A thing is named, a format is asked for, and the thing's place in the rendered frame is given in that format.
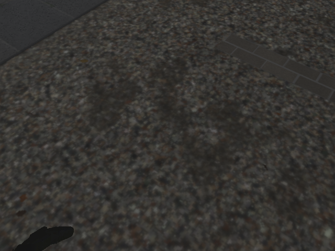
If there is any robot left hand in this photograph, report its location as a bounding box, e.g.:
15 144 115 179
13 226 74 251

